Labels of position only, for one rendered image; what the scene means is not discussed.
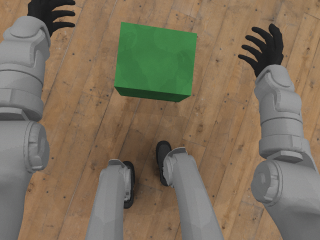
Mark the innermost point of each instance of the right robot hand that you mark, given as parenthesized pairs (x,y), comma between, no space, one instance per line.
(271,51)

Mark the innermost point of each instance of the right robot thigh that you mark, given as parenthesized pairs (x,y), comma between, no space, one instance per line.
(198,220)

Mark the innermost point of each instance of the robot left upper arm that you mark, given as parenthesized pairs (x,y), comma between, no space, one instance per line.
(24,149)

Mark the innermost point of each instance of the left robot hand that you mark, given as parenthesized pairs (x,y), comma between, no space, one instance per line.
(42,10)

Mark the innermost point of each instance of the robot right upper arm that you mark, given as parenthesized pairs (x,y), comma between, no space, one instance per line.
(291,195)

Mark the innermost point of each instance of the robot right forearm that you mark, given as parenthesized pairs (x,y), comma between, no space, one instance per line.
(282,134)

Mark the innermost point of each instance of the carton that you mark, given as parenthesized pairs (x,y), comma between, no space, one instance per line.
(155,63)

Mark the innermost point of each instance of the robot left forearm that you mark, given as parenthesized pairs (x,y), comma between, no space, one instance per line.
(23,55)

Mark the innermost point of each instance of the robot left shin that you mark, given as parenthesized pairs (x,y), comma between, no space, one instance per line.
(114,162)

